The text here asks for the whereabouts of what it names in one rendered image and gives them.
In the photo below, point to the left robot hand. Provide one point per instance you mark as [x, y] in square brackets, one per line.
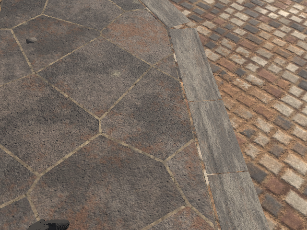
[52, 224]

